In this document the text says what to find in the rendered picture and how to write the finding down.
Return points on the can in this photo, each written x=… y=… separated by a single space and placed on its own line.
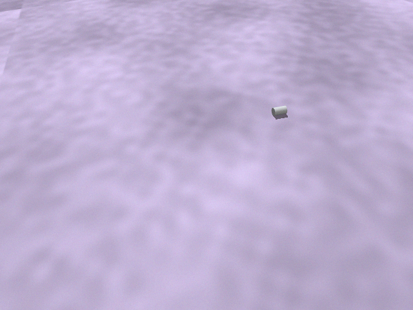
x=279 y=110

